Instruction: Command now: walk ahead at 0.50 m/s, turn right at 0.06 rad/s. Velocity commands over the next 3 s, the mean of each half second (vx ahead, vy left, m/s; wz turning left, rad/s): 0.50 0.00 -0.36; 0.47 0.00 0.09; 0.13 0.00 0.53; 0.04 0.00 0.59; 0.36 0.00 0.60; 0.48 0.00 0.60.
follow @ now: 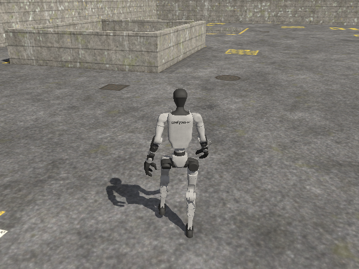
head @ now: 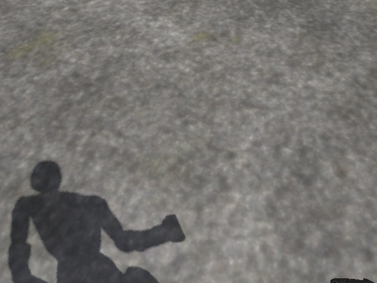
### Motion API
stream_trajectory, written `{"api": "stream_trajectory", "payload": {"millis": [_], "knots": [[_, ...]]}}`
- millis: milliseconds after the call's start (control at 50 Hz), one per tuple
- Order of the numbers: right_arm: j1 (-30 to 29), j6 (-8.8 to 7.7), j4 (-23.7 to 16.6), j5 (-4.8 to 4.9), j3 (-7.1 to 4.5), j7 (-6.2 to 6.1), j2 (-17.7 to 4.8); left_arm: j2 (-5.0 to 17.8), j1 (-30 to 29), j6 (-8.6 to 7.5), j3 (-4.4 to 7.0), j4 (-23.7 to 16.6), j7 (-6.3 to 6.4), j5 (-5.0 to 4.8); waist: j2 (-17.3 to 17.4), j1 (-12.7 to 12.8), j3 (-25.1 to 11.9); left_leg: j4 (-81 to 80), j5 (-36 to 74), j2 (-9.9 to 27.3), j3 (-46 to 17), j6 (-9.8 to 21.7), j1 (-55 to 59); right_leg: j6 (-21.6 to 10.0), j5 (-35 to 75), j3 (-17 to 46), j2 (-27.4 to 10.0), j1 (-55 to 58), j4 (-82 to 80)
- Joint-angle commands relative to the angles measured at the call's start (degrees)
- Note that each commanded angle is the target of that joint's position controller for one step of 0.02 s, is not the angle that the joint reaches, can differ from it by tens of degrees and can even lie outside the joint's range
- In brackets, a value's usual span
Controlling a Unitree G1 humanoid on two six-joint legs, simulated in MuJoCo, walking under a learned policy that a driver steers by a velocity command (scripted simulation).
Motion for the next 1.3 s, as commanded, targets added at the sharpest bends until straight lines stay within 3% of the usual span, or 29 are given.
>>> {"api": "stream_trajectory", "payload": {"millis": [20,80,120,140,160,180,200,220,280,440,560,600,640,660,680,700,720,760,800,880,1000,1120,1140,1160,1180,1200,1220,1260,1300], "knots": [[-9.0,-1.52,-6.6,0.38,-0.37,1.04,-2.8,9.5,3.6,0.47,1.99,-1.0,0.42,-0.35,-5.8,0.7,3.3,-4.3,-0.5,-2.2,1.4,0.6,-0.2,-7.9,19.2,9.0,-16.2,0.9,-0.9],[-6.5,-2.36,-6.6,0.30,-1.16,1.59,-5.1,11.2,2.7,1.43,2.62,-0.9,1.00,-0.47,-7.4,-2.6,1.9,-7.9,-6.2,-4.0,1.3,2.2,6.2,-6.6,25.9,11.4,-17.7,3.4,4.3],[7.3,-2.65,-2.9,-0.35,-3.34,0.77,-9.6,10.6,0.4,1.47,2.28,-1.9,1.04,-0.16,-6.9,-10.0,-7.4,-8.9,-3.7,-4.1,1.8,5.3,28.9,-3.9,34.9,8.5,-13.2,-2.9,19.2],[18.4,-2.41,-1.4,-1.43,-4.56,-0.07,-14.1,7.1,-0.6,1.12,0.99,-4.1,0.98,1.28,-0.5,-14.1,-17.1,-5.9,-1.4,7.6,-9.9,9.1,47.4,-1.6,18.3,5.8,-8.7,-15.4,37.1],[19.7,-1.71,-0.3,-1.47,-4.78,0.26,-15.9,0.9,8.1,0.09,-0.65,-4.2,0.70,0.11,15.1,-9.8,-24.9,-10.9,-11.6,20.1,-33.4,16.7,63.5,1.2,-19.4,4.7,-1.2,-35.8,54.5],[19.5,-1.41,-0.8,-1.17,-3.47,0.11,-10.1,7.7,4.9,-0.32,0.97,-3.4,0.68,-1.27,8.7,-12.1,-21.2,-14.7,-19.5,18.2,-34.7,14.7,59.3,1.2,-19.6,9.7,-4.1,-40.7,60.6],[15.9,-1.44,-0.7,-0.78,-2.70,-0.13,-8.1,9.8,-0.3,-0.35,1.86,-5.1,0.70,-1.98,6.1,-11.6,-12.5,-16.4,-18.7,16.3,-25.8,12.5,51.6,1.1,-14.2,8.5,-6.3,-43.4,61.3],[12.0,-1.57,-0.7,-0.85,-2.25,-0.06,-7.1,8.9,-2.7,-0.13,1.88,-5.5,0.94,-1.56,2.6,-9.8,-7.9,-18.6,-14.6,14.0,-19.8,11.5,43.5,1.5,-9.5,7.3,-8.5,-41.4,59.6],[6.2,-2.52,0.3,-1.41,-1.89,0.36,-4.5,5.7,-1.3,1.92,2.22,-5.5,0.88,-1.06,3.9,-5.2,-2.4,-25.1,-8.8,10.0,-8.4,10.8,30.2,2.2,-3.4,7.2,-11.7,-34.5,55.4],[7.4,-2.48,3.8,-1.46,-3.38,-1.10,-8.4,3.2,-11.0,2.89,1.82,-10.0,-0.63,-0.29,0.4,-6.1,2.1,-28.3,-0.2,8.6,7.8,9.9,30.2,3.2,14.8,5.0,-11.6,-37.6,36.6],[13.9,-0.57,7.5,0.43,-4.23,-1.07,-10.8,2.7,-20.9,2.73,1.14,-14.9,-2.14,-0.04,-0.8,-9.3,5.2,-25.5,2.2,12.0,10.3,9.2,38.8,0.2,9.2,1.0,-9.4,-37.5,25.3],[13.9,0.17,8.7,1.22,-4.42,-0.83,-12.2,4.2,-20.2,2.56,1.66,-15.6,-2.24,0.09,0.7,-7.1,4.4,-21.0,13.3,12.8,9.7,9.0,41.3,-1.7,2.5,-1.0,-6.9,-33.6,22.8],[12.0,0.85,9.6,1.63,-3.77,-0.87,-12.0,8.4,-6.6,2.15,4.09,-11.7,-1.82,0.24,1.2,1.3,-3.6,-4.6,27.0,9.4,12.0,6.7,37.5,-4.3,6.7,-4.4,-2.6,-12.9,17.2],[12.7,0.58,9.0,0.72,-2.49,-0.87,-9.4,13.2,3.5,2.23,5.91,-8.9,-0.87,0.57,-2.2,5.1,-11.0,11.0,15.2,6.2,12.2,4.3,25.2,-6.9,10.8,3.2,-8.5,5.9,19.6],[19.3,-0.46,7.6,-0.18,-0.01,-0.19,-1.5,19.4,5.6,2.08,6.70,-8.3,-0.25,1.25,-16.7,0.3,-18.9,33.6,-30.7,-4.6,9.4,0.2,3.0,-16.5,3.3,32.5,-26.1,23.5,14.2],[14.9,-1.96,8.6,1.60,-1.25,-0.02,-6.8,14.5,6.4,1.53,5.32,-9.5,-0.28,1.25,-11.1,3.9,-23.8,41.5,-38.1,-6.5,-4.1,0.4,-0.7,-17.3,2.7,41.7,-28.5,22.6,7.3],[10.0,-2.36,6.7,3.42,-2.34,0.05,-9.5,11.8,2.8,1.04,4.42,-9.0,-0.36,1.45,-10.1,3.1,-14.6,42.7,-34.5,-3.6,-4.2,1.2,-5.9,-13.9,6.8,30.7,-26.4,17.0,6.9],[7.7,-1.97,6.9,1.57,-2.40,-0.68,-8.3,7.2,-4.9,0.43,3.33,-9.1,-0.49,1.17,-7.4,-1.2,-6.1,35.8,-25.4,1.5,-2.6,1.4,-3.2,-9.8,12.0,17.3,-21.7,3.1,4.7],[11.4,0.11,8.6,1.53,-2.66,-0.79,-6.7,4.4,-8.3,-0.60,2.83,-9.0,-0.60,1.80,-8.7,-4.5,-4.4,33.7,-19.9,3.2,-3.4,1.5,3.4,-8.3,12.5,10.9,-19.6,-4.3,0.3],[9.4,2.19,7.9,1.30,-2.34,-0.95,-4.0,5.9,-8.1,-1.87,3.56,-6.9,0.29,2.17,-5.6,-5.7,0.1,27.8,-12.8,3.4,-4.6,0.6,-0.4,-8.1,15.9,2.7,-19.4,-6.8,-4.5],[0.1,1.84,3.8,-0.49,-1.28,0.87,-1.9,8.4,-8.7,-0.29,4.07,-6.0,2.70,1.63,-5.8,-3.8,2.4,6.4,1.1,-0.1,3.3,-0.2,4.3,-5.6,34.1,-10.1,-16.8,-6.6,-1.1],[5.7,2.66,1.9,-0.45,-3.46,2.71,-7.1,11.3,-11.0,2.58,5.25,-6.4,3.78,-1.15,-8.0,-8.2,-2.8,-0.2,-10.1,-5.4,7.3,4.4,12.2,-2.7,48.8,-10.5,-19.3,1.9,16.4],[12.0,2.39,3.4,-0.31,-4.78,2.34,-9.6,10.5,-11.8,3.00,4.98,-6.8,3.73,-1.33,-5.8,-11.5,-6.0,-5.9,-5.1,-7.9,7.9,6.2,20.6,-0.5,45.5,-11.7,-16.6,0.3,26.5],[15.0,2.31,3.5,-0.58,-6.29,0.96,-14.3,9.0,-9.0,2.77,4.38,-7.0,3.35,0.10,2.1,-12.3,-9.1,-8.3,17.2,-3.3,-0.9,8.9,32.1,3.7,27.3,-12.0,-12.4,-9.1,41.3],[12.8,2.62,2.4,-1.18,-6.53,0.00,-18.7,2.5,-4.6,2.42,2.61,-8.6,2.65,3.77,14.4,-5.4,-13.2,-2.9,45.5,9.5,-21.4,18.0,46.6,7.9,-26.1,-8.7,-1.9,-28.7,61.3],[12.8,2.09,0.0,-1.88,-5.62,0.84,-17.6,4.3,-1.9,1.73,2.27,-8.2,1.78,2.34,8.7,-6.8,-25.6,-7.4,38.6,16.0,-35.3,25.9,51.5,8.1,-30.5,5.5,-0.1,-32.6,70.6],[10.4,1.96,-1.2,-1.52,-5.31,1.25,-14.9,7.5,-7.1,1.57,2.98,-9.5,1.46,-0.32,3.7,-8.3,-22.1,-12.0,21.2,13.8,-32.3,24.7,48.3,6.8,-24.4,7.5,-1.7,-37.2,70.8],[3.6,2.28,-2.0,0.62,-4.02,0.49,-9.9,8.2,-12.5,2.50,3.35,-9.7,2.86,0.73,-2.4,-6.2,-9.8,-15.7,2.4,8.2,-23.6,17.8,33.3,6.0,-14.8,7.0,-6.0,-37.9,61.8],[1.7,2.91,-2.8,-0.47,-3.61,-0.34,-9.0,8.8,-12.4,3.99,3.87,-10.1,3.48,1.52,0.4,-4.1,-7.2,-17.5,-0.6,4.9,-20.1,15.4,23.7,5.7,-11.4,6.9,-6.2,-31.5,55.3]]}}
Next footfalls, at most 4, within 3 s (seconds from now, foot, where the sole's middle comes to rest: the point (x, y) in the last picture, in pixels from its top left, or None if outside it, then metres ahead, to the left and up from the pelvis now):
0.12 left None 0.26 0.14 -0.78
0.66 right None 0.48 -0.18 -0.78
1.16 left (222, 210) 0.76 -0.01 -0.78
1.66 right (277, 210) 0.78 -0.22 -0.78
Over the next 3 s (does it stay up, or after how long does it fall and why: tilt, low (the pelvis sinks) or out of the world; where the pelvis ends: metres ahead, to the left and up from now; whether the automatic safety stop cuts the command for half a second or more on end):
stays up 0.98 0.23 -0.03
